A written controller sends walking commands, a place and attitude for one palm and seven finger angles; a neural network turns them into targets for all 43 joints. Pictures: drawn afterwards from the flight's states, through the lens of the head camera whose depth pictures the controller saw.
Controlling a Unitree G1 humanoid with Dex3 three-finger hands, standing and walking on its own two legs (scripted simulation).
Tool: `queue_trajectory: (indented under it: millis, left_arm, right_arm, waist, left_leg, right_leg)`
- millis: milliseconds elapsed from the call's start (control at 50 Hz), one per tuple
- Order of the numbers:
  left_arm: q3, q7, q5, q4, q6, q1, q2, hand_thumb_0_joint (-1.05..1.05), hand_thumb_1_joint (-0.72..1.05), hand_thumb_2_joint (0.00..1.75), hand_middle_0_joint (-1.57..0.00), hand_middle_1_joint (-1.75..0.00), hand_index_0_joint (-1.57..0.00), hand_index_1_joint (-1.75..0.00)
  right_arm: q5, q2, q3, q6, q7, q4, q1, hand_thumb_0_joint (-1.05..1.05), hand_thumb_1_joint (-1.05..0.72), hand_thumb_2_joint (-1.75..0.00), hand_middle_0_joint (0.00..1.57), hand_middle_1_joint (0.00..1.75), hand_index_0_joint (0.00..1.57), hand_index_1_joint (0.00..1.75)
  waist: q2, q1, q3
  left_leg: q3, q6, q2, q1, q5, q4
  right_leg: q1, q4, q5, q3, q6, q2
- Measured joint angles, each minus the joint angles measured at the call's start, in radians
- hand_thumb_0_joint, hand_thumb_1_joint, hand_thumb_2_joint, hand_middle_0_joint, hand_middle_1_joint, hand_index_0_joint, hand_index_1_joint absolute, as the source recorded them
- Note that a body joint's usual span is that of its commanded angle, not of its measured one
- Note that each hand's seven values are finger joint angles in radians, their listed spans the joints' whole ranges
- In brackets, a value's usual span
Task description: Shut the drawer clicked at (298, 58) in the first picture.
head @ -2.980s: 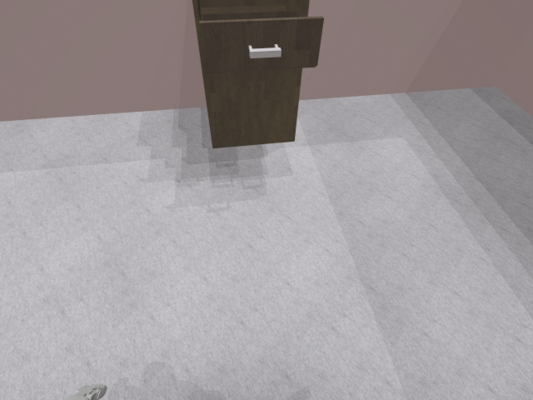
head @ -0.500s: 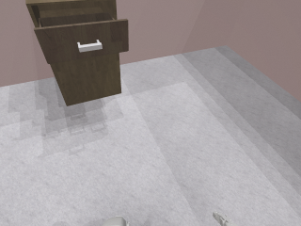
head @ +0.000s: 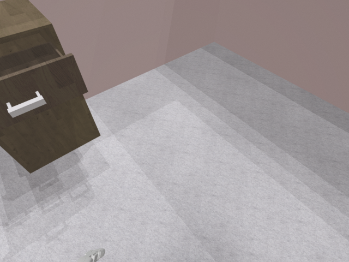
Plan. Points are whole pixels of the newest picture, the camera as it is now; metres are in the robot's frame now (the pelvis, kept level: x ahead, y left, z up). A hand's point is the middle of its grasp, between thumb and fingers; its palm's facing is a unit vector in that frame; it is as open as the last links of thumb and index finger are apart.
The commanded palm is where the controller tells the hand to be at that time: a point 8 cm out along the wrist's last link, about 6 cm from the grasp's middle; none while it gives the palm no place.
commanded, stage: walk to a spot facing it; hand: left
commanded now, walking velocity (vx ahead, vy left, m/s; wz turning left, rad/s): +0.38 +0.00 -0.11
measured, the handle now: (25, 102) +0.65 +0.53 -0.05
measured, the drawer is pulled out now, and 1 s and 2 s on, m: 0.30 0.30 0.30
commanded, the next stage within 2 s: turn to face it in 0.46 s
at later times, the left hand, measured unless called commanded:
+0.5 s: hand out of the picture +0.16 +0.22 -0.19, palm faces +0.04 -0.99 -0.14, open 7.3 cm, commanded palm none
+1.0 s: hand (120, 167) +0.43 +0.18 -0.15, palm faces +0.10 -0.97 -0.22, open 7.3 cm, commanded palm none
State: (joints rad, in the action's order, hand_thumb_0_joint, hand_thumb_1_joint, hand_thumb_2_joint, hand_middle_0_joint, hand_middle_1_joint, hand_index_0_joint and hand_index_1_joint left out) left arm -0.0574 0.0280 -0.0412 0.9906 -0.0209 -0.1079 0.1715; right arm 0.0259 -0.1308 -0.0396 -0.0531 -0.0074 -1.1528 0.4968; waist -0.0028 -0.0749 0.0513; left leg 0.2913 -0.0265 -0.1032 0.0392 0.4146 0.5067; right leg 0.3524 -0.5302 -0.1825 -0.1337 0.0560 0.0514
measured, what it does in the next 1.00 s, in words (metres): walks ahead: left foot, then right foot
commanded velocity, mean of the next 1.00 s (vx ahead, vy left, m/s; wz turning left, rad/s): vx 0.17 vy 0.00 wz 0.19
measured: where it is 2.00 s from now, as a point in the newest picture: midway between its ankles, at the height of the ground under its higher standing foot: (176, 244)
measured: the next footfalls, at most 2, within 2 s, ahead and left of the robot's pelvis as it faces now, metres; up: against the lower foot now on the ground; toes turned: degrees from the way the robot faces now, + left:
left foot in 0.40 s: +0.30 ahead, +0.14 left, +0.00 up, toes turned +10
right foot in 0.82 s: +0.41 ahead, -0.11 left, +0.00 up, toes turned -9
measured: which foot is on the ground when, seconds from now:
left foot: down 0.00-0.00, up 0.02-0.38, down 0.40-0.84, up 0.86-1.00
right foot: down 0.00-0.42, up 0.44-0.80, down 0.82-1.00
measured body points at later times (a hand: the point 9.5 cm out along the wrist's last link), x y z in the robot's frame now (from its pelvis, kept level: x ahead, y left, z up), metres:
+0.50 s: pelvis +0.21 +0.04 +0.00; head +0.22 +0.07 +0.45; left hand +0.16 +0.27 -0.17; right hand +0.30 -0.22 -0.12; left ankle +0.26 +0.13 -0.73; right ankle +0.10 -0.09 -0.66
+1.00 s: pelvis +0.33 +0.00 +0.01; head +0.36 -0.02 +0.45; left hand +0.42 +0.23 -0.13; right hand +0.33 -0.22 -0.16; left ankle +0.29 +0.12 -0.65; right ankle +0.37 -0.10 -0.73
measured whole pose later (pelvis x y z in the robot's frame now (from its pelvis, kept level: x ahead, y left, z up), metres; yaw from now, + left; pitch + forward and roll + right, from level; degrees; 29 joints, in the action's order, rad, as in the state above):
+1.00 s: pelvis +0.33 +0.00 +0.01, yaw +6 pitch -1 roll +1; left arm -0.04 -0.03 -0.03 0.96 -0.02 -0.13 0.13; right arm 0.01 -0.16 -0.07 0.06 0.00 -1.08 0.30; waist -0.03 -0.05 0.07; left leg 0.09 -0.05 -0.07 0.44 0.47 1.10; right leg 0.28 -0.55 -0.25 -0.24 0.02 0.12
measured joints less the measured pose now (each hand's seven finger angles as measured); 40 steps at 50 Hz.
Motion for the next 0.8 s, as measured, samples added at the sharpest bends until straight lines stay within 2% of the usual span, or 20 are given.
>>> queue_trajectory:
  millis: [20, 60, 80, 120, 160, 240, 320, 380, 400, 420, 460, 500, 560, 600, 660, 720, 800]
  left_arm:
    - [0.0, -0.004, 0.003, -0.003, -0.017, 0.008, -0.003, 0.0, 0.91, 0.9, -0.2, -0.3, -0.2, -0.3]
    - [0.004, -0.012, 0.014, -0.005, -0.039, 0.001, -0.011, 0.0, 0.91, 0.9, -0.2, -0.3, -0.2, -0.3]
    - [0.006, -0.016, 0.017, -0.003, -0.042, -0.011, -0.015, 0.0, 0.91, 0.9, -0.2, -0.3, -0.2, -0.3]
    - [0.006, -0.028, 0.02, 0.009, -0.043, -0.045, -0.025, 0.0, 0.91, 0.9, -0.2, -0.3, -0.2, -0.3]
    - [-0.016, -0.048, 0.024, 0.015, -0.05, -0.077, -0.016, -0.02, 0.94, 0.9, -0.21, -0.3, -0.21, -0.3]
    - [-0.011, -0.043, 0.014, 0.051, -0.043, -0.137, 0.011, -0.02, 0.95, 0.9, -0.2, -0.3, -0.2, -0.3]
    - [-0.002, -0.033, 0.011, 0.084, -0.037, -0.196, 0.017, -0.01, 0.93, 0.9, -0.2, -0.3, -0.2, -0.3]
    - [0.0, -0.03, 0.011, 0.107, -0.031, -0.244, 0.018, -0.01, 0.92, 0.9, -0.2, -0.3, -0.2, -0.3]
    - [0.001, -0.028, 0.013, 0.113, -0.028, -0.262, 0.016, -0.01, 0.92, 0.9, -0.2, -0.3, -0.2, -0.3]
    - [0.0, -0.027, 0.016, 0.121, -0.023, -0.276, 0.015, 0.0, 0.92, 0.9, -0.2, -0.3, -0.2, -0.3]
    - [0.001, -0.023, 0.02, 0.138, -0.002, -0.278, 0.017, 0.0, 0.91, 0.9, -0.2, -0.3, -0.2, -0.3]
    - [-0.002, -0.02, 0.017, 0.147, 0.012, -0.266, 0.017, 0.0, 0.91, 0.9, -0.2, -0.3, -0.2, -0.3]
    - [-0.008, -0.014, 0.012, 0.131, 0.021, -0.233, 0.016, 0.01, 0.91, 0.9, -0.2, -0.3, -0.2, -0.3]
    - [-0.01, -0.015, 0.01, 0.109, 0.026, -0.212, 0.01, 0.01, 0.91, 0.9, -0.2, -0.3, -0.2, -0.3]
    - [-0.006, -0.02, 0.01, 0.082, 0.026, -0.166, 0.001, 0.0, 0.91, 0.9, -0.2, -0.3, -0.2, -0.3]
    - [-0.004, -0.037, 0.008, 0.063, 0.023, -0.113, 0.007, 0.01, 0.93, 0.9, -0.2, -0.3, -0.2, -0.3]
    - [-0.001, -0.039, 0.013, 0.036, 0.014, -0.057, 0.015, 0.01, 0.93, 0.9, -0.2, -0.3, -0.2, -0.3]
  right_arm:
    - [-0.006, 0.005, 0.004, 0.009, 0.003, -0.01, -0.002, 0.01, -0.91, -0.9, 0.2, 0.3, 0.2, 0.3]
    - [-0.011, 0.01, 0.004, 0.027, 0.008, -0.023, -0.024, 0.01, -0.91, -0.9, 0.2, 0.3, 0.2, 0.3]
    - [-0.011, 0.01, 0.002, 0.034, 0.009, -0.022, -0.04, 0.01, -0.91, -0.9, 0.2, 0.3, 0.2, 0.3]
    - [-0.007, 0.006, -0.005, 0.042, 0.009, -0.005, -0.079, 0.01, -0.91, -0.9, 0.2, 0.3, 0.2, 0.3]
    - [-0.004, 0.003, -0.012, 0.042, 0.009, 0.027, -0.119, 0.01, -0.91, -0.9, 0.2, 0.3, 0.2, 0.3]
    - [0.004, -0.013, -0.024, 0.041, 0.012, 0.09, -0.208, 0.01, -0.92, -0.9, 0.2, 0.3, 0.2, 0.3]
    - [0.001, -0.058, -0.033, 0.034, 0.026, 0.125, -0.273, 0.02, -0.95, -0.9, 0.2, 0.3, 0.2, 0.3]
    - [0.0, -0.079, -0.031, 0.022, 0.03, 0.145, -0.31, 0.02, -0.94, -0.9, 0.2, 0.29, 0.2, 0.3]
    - [0.001, -0.086, -0.028, 0.013, 0.029, 0.153, -0.319, 0.02, -0.94, -0.9, 0.2, 0.29, 0.2, 0.3]
    - [0.005, -0.09, -0.025, 0.0, 0.025, 0.16, -0.331, 0.02, -0.93, -0.9, 0.2, 0.29, 0.2, 0.3]
    - [0.008, -0.083, -0.018, -0.018, 0.015, 0.172, -0.346, 0.01, -0.93, -0.9, 0.2, 0.29, 0.2, 0.3]
    - [0.006, -0.068, -0.008, -0.023, 0.006, 0.176, -0.339, 0.01, -0.92, -0.9, 0.2, 0.29, 0.2, 0.3]
    - [0.003, -0.036, 0.004, -0.026, -0.006, 0.157, -0.307, 0.01, -0.92, -0.9, 0.2, 0.29, 0.2, 0.3]
    - [-0.003, -0.018, 0.003, -0.023, -0.016, 0.137, -0.28, 0.0, -0.92, -0.9, 0.2, 0.3, 0.2, 0.3]
    - [-0.006, -0.015, 0.0, -0.017, -0.02, 0.103, -0.234, 0.0, -0.95, -0.9, 0.2, 0.3, 0.2, 0.3]
    - [-0.007, -0.002, 0.004, -0.003, -0.014, 0.068, -0.188, 0.0, -0.94, -0.9, 0.2, 0.3, 0.2, 0.3]
    - [-0.007, 0.017, 0.002, 0.032, -0.007, 0.03, -0.132, 0.01, -0.93, -0.9, 0.2, 0.3, 0.2, 0.3]
  waist:
    - [-0.006, 0.006, 0.009]
    - [-0.012, 0.014, 0.018]
    - [-0.014, 0.018, 0.016]
    - [-0.018, 0.023, 0.004]
    - [-0.019, 0.028, -0.012]
    - [-0.016, 0.04, -0.034]
    - [-0.009, 0.07, -0.033]
    - [0.007, 0.093, -0.024]
    - [0.012, 0.098, -0.021]
    - [0.019, 0.1, -0.015]
    - [0.04, 0.102, 0.003]
    - [0.047, 0.101, 0.006]
    - [0.052, 0.105, 0.007]
    - [0.047, 0.105, 0.003]
    - [0.036, 0.086, 0.003]
    - [0.03, 0.062, 0.013]
    - [0.015, 0.034, 0.021]
  left_leg:
    - [-0.027, 0.003, -0.019, 0.047, 0.035, 0.14]
    - [-0.113, 0.016, -0.022, 0.172, 0.062, 0.445]
    - [-0.142, 0.02, -0.02, 0.231, 0.041, 0.55]
    - [-0.173, 0.019, -0.028, 0.33, -0.016, 0.636]
    - [-0.187, 0.011, -0.041, 0.405, -0.057, 0.607]
    - [-0.188, -0.002, -0.059, 0.476, -0.14, 0.427]
    - [-0.18, 0.004, -0.051, 0.461, -0.185, 0.254]
    - [-0.157, 0.015, -0.029, 0.399, -0.184, 0.142]
    - [-0.145, 0.021, -0.017, 0.363, -0.188, 0.093]
    - [-0.134, 0.036, -0.012, 0.347, -0.244, 0.083]
    - [-0.108, 0.063, -0.004, 0.335, -0.202, 0.139]
    - [-0.086, 0.072, 0.001, 0.291, -0.156, 0.121]
    - [-0.057, 0.061, 0.013, 0.209, -0.167, 0.026]
    - [-0.04, 0.063, 0.017, 0.163, -0.174, -0.032]
    - [-0.04, 0.06, 0.029, 0.113, -0.179, -0.094]
    - [-0.06, 0.048, 0.036, 0.089, -0.164, -0.103]
    - [-0.1, 0.021, 0.037, 0.093, -0.097, -0.027]
  right_leg:
    - [0.001, -0.029, 0.006, -0.005, 0.007, -0.01]
    - [-0.022, -0.06, -0.046, -0.011, 0.009, -0.024]
    - [-0.045, -0.048, -0.062, -0.013, 0.008, -0.031]
    - [-0.097, 0.007, -0.064, -0.015, -0.001, -0.044]
    - [-0.142, 0.062, -0.058, -0.018, -0.002, -0.054]
    - [-0.211, 0.127, -0.07, -0.014, -0.009, -0.062]
    - [-0.274, 0.138, -0.118, -0.011, -0.033, -0.058]
    - [-0.315, 0.109, -0.178, -0.004, -0.058, -0.044]
    - [-0.317, 0.073, -0.21, 0.003, -0.068, -0.036]
    - [-0.296, -0.006, -0.246, 0.012, -0.067, -0.023]
    - [-0.191, -0.294, -0.309, 0.059, -0.048, -0.012]
    - [-0.075, -0.534, -0.283, 0.081, -0.034, -0.011]
    - [0.064, -0.654, -0.18, 0.081, -0.039, 0.01]
    - [0.126, -0.63, -0.136, 0.075, -0.052, 0.027]
    - [0.155, -0.482, -0.088, 0.059, -0.072, 0.052]
    - [0.127, -0.296, -0.058, 0.046, -0.086, 0.055]
    - [0.035, -0.1, -0.015, 0.02, -0.095, 0.034]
